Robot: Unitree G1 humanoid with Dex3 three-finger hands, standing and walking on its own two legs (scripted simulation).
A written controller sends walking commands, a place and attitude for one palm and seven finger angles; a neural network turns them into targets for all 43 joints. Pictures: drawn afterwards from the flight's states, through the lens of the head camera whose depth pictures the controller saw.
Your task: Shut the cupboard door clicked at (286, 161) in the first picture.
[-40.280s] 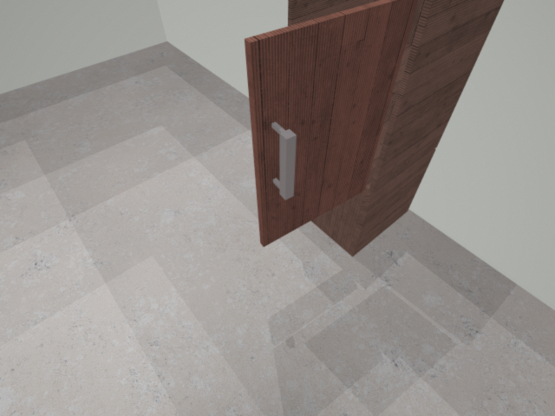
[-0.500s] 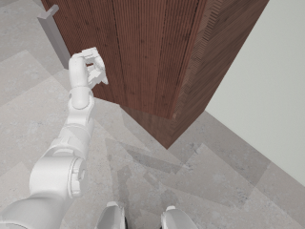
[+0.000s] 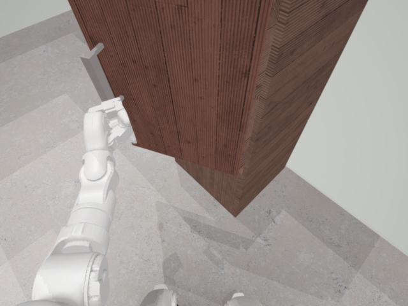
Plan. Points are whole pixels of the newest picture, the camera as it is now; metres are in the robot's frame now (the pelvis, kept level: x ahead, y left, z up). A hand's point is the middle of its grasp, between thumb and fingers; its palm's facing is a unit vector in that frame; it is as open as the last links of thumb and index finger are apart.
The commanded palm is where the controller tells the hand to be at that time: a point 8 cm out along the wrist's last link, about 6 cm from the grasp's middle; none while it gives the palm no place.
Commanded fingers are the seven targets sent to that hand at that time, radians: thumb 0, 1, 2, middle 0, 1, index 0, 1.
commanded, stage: draw the hand back to the body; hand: left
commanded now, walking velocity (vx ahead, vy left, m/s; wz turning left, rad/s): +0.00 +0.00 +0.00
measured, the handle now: (106, 80) +0.64 +0.22 +0.05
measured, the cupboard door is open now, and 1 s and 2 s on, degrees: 26 26 26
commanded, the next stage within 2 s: step back with the hand held close in 1.34 s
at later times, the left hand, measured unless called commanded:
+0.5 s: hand (48, 178) +0.30 +0.21 +0.15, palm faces +0.16 -0.96 -0.23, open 3.2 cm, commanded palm +0.26 +0.26 +0.17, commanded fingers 0.00 0.90 0.90 -0.81 -0.96 -0.81 -0.96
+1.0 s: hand out of the picture +0.20 +0.30 +0.23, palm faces +0.46 -0.77 -0.44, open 6.4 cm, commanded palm +0.16 +0.33 +0.24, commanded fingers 0.00 0.90 0.90 -0.20 -0.30 -0.20 -0.30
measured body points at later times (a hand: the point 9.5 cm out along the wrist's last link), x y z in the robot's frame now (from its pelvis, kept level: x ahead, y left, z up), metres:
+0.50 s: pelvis +0.01 +0.02 +0.06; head +0.00 +0.01 +0.51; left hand +0.29 +0.26 +0.17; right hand +0.21 -0.20 -0.02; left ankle +0.04 +0.14 -0.68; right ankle -0.03 -0.09 -0.68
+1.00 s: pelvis +0.02 +0.03 +0.07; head +0.00 +0.00 +0.51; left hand +0.17 +0.34 +0.25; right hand +0.21 -0.18 -0.03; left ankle +0.04 +0.14 -0.68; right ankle -0.03 -0.09 -0.68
